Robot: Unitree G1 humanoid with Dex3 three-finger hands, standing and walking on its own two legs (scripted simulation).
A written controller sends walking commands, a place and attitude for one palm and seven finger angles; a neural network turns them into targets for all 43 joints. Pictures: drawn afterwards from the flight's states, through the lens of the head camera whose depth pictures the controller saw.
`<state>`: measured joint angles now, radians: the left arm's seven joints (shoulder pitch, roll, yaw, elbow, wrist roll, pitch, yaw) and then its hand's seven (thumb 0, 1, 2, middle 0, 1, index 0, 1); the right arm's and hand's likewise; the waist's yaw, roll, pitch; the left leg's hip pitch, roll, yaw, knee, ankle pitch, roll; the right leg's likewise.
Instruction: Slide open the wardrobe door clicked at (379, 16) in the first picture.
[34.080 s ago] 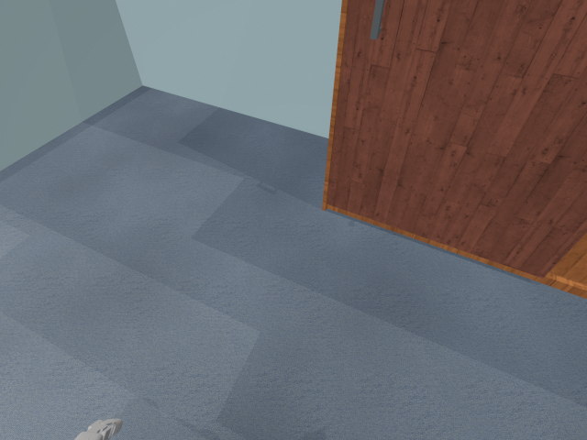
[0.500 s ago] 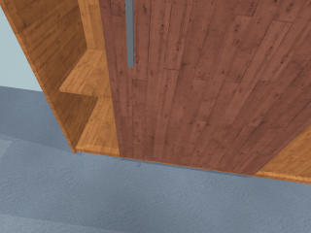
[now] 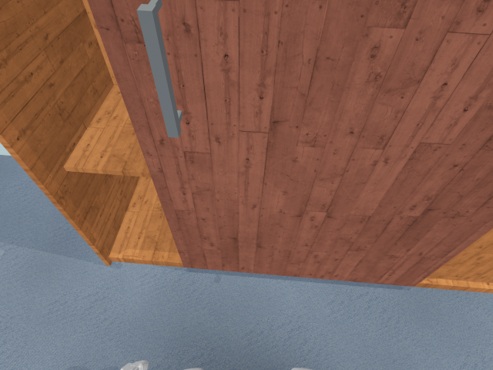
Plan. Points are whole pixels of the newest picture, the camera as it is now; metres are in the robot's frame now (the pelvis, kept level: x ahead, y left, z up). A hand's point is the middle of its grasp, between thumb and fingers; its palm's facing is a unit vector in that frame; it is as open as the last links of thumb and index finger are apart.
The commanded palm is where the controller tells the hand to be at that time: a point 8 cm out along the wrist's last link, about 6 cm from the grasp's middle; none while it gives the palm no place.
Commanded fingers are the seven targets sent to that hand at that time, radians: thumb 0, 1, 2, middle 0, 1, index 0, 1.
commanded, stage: come to a stop and stand still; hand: left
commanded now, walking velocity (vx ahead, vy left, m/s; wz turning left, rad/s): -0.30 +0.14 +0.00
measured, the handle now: (166, 75) +0.53 +0.15 +0.19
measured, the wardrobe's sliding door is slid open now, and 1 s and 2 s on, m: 0.32 0.32 0.32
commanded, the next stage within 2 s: look again from close up in 1.42 s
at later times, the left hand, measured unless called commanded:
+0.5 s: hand out of the picture +0.06 +0.19 -0.16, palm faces +0.04 -0.96 -0.29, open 7.4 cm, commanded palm none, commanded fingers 0.00 0.90 0.90 -0.20 -0.30 -0.20 -0.30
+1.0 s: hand out of the picture +0.01 +0.19 -0.16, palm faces +0.04 -0.98 -0.18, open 7.4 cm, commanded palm none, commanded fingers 0.00 0.90 0.90 -0.20 -0.30 -0.20 -0.30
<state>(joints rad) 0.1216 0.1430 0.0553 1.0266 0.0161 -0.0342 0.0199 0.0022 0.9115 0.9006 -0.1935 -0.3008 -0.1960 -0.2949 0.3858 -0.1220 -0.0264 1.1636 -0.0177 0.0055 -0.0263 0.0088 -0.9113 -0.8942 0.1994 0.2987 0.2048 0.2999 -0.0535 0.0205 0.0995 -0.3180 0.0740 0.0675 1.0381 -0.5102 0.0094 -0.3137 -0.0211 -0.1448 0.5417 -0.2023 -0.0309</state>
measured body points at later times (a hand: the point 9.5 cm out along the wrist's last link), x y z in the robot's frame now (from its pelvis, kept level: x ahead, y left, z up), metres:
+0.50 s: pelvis +0.02 -0.01 +0.01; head +0.07 -0.03 +0.45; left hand +0.06 +0.24 -0.13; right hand +0.10 -0.26 -0.16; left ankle -0.01 +0.11 -0.68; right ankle +0.02 -0.11 -0.73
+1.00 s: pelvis +0.01 +0.01 +0.02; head +0.02 +0.02 +0.47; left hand +0.01 +0.25 -0.15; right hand +0.00 -0.21 -0.14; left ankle -0.03 +0.13 -0.73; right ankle +0.02 -0.11 -0.73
